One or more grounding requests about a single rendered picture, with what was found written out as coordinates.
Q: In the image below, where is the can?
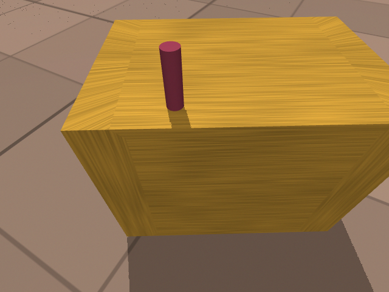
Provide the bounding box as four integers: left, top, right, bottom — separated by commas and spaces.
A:
159, 41, 184, 111

